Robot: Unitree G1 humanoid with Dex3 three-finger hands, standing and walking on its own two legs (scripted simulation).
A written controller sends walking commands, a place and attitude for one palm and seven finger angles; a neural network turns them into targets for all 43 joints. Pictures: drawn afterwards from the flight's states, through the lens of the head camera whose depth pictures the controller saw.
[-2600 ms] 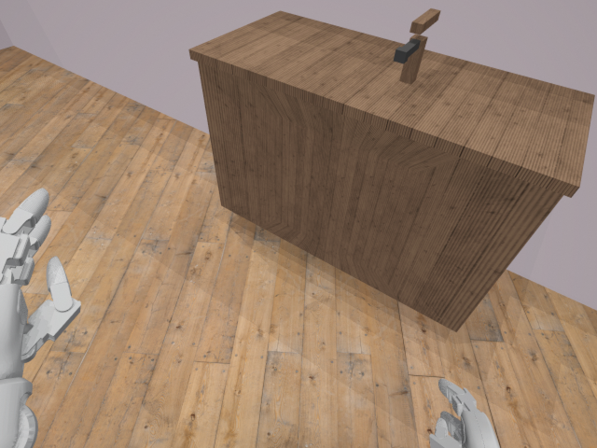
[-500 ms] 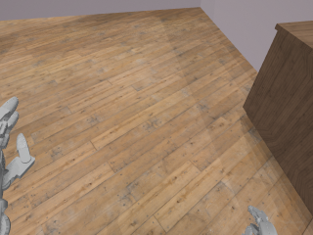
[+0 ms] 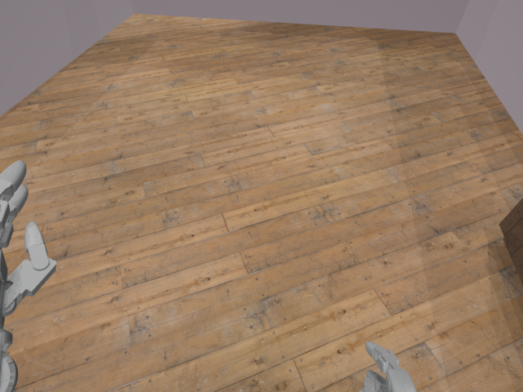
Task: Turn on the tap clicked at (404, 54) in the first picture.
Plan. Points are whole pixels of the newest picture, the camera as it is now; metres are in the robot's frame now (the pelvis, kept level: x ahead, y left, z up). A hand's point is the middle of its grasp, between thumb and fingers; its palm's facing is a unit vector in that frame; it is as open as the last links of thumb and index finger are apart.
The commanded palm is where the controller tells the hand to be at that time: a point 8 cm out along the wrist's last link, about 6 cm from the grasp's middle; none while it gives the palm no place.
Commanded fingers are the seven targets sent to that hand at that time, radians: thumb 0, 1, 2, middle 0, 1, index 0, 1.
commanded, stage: walk around to get in front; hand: left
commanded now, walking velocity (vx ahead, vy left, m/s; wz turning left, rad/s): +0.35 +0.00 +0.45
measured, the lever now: out of the picture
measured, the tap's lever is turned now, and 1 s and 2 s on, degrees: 0 0 0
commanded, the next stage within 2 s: walk to a spot facing it in 1.58 s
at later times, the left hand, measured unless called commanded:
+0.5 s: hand (38, 218) +0.27 +0.32 +0.16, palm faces +0.57 -0.72 -0.39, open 7.4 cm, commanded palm +0.19 +0.34 +0.18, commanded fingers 0.00 0.90 0.90 -0.20 -0.30 -0.20 -0.30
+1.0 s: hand (96, 164) +0.38 +0.29 +0.16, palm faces +0.59 -0.70 -0.39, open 7.4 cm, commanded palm +0.30 +0.33 +0.18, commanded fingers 0.00 0.90 0.90 -0.20 -0.30 -0.20 -0.30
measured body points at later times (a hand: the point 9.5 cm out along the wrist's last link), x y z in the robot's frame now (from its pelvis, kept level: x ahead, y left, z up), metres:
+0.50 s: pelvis +0.09 +0.04 -0.02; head +0.12 +0.05 +0.43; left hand +0.24 +0.35 +0.18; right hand +0.32 -0.16 -0.10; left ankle +0.11 +0.14 -0.74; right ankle +0.04 -0.10 -0.65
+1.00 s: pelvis +0.24 +0.01 +0.00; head +0.26 +0.01 +0.44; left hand +0.35 +0.33 +0.18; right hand +0.47 -0.18 -0.10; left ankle +0.21 +0.15 -0.65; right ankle +0.27 -0.07 -0.74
